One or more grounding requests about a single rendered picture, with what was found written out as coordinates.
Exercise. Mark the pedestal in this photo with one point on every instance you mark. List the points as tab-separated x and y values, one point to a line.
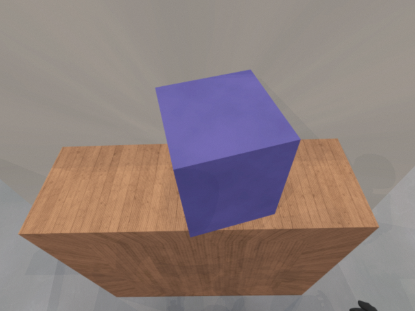
114	215

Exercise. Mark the carton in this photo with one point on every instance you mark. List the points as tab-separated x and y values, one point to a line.
231	149

